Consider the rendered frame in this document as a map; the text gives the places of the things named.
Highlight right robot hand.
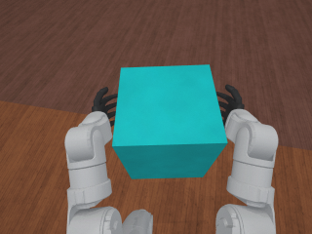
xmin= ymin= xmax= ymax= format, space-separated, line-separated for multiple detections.
xmin=215 ymin=84 xmax=245 ymax=128

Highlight left robot hand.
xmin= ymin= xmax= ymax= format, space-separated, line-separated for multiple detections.
xmin=92 ymin=87 xmax=118 ymax=127

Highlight left robot upper arm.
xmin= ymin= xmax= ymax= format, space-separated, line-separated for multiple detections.
xmin=67 ymin=206 xmax=123 ymax=234

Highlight robot right forearm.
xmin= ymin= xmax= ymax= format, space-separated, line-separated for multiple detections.
xmin=224 ymin=108 xmax=279 ymax=233

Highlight right robot upper arm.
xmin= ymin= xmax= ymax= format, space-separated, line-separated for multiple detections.
xmin=215 ymin=204 xmax=276 ymax=234

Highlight robot left forearm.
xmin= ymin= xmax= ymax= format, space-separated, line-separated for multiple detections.
xmin=64 ymin=111 xmax=113 ymax=234

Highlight carton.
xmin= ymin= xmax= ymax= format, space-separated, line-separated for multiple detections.
xmin=112 ymin=64 xmax=228 ymax=179

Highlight left robot thigh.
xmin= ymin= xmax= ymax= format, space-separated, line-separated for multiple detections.
xmin=122 ymin=210 xmax=153 ymax=234

